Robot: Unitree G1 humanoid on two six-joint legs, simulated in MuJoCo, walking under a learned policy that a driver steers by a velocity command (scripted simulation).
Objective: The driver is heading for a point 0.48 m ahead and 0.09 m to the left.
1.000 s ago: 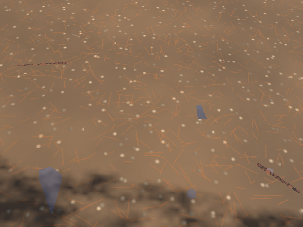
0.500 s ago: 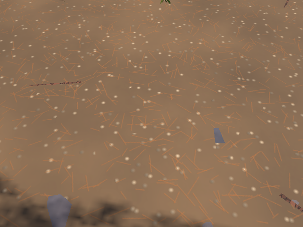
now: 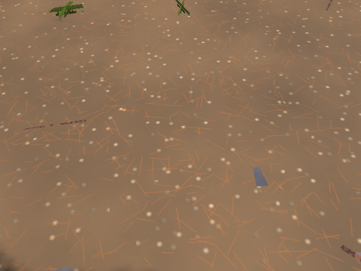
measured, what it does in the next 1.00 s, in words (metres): walks ahead, turning left: right foot, then left foot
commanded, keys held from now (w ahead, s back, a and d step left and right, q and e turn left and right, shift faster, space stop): w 0.04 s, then w+q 0.50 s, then no key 0.46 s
